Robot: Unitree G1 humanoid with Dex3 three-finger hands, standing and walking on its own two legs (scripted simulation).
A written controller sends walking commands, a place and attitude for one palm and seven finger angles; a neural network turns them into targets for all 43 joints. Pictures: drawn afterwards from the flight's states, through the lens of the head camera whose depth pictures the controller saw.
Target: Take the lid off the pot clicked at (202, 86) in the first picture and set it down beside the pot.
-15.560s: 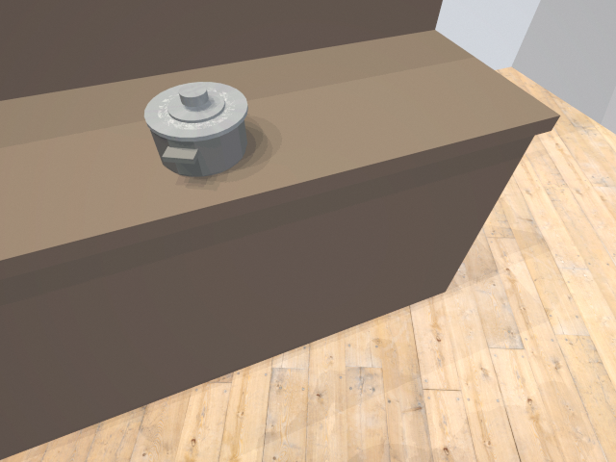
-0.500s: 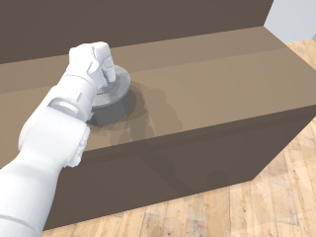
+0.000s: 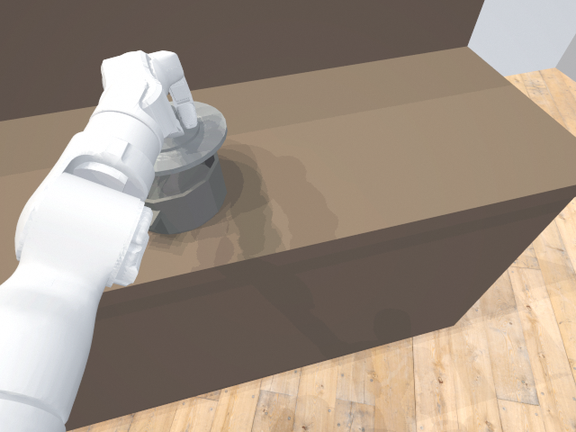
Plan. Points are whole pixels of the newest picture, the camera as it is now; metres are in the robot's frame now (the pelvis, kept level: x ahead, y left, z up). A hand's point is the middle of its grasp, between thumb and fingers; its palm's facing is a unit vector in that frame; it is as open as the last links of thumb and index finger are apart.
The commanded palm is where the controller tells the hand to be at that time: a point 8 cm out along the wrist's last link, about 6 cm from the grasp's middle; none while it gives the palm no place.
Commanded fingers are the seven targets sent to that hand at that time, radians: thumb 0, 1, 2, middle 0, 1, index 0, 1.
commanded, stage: lift the lid straight up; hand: left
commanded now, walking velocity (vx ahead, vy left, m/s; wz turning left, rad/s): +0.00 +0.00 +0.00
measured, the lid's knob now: (162, 118) +0.53 +0.13 +0.17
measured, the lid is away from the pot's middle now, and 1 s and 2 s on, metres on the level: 0.02 0.02 0.05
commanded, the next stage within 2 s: move the lid sideways beside the pot in 1.32 s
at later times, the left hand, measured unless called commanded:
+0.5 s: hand (148, 94) +0.48 +0.12 +0.23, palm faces -0.35 -0.16 -0.92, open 3.9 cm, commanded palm +0.49 +0.13 +0.30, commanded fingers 0.00 0.71 0.87 -0.69 -1.14 -1.15 -1.21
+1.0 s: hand (135, 60) +0.49 +0.12 +0.27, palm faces -0.28 -0.18 -0.94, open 3.9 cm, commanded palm +0.50 +0.13 +0.34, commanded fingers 0.00 0.71 0.87 -0.69 -1.14 -1.15 -1.21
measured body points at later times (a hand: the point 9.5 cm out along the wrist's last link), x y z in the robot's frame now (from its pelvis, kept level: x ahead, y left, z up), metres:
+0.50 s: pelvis +0.00 +0.00 +0.00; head +0.03 -0.03 +0.45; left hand +0.50 +0.13 +0.29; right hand +0.05 -0.27 -0.14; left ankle +0.03 +0.11 -0.74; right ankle -0.07 -0.12 -0.74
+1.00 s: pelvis +0.00 +0.01 +0.00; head +0.03 -0.02 +0.45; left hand +0.50 +0.13 +0.33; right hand +0.02 -0.27 -0.14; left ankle +0.03 +0.11 -0.74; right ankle -0.08 -0.12 -0.74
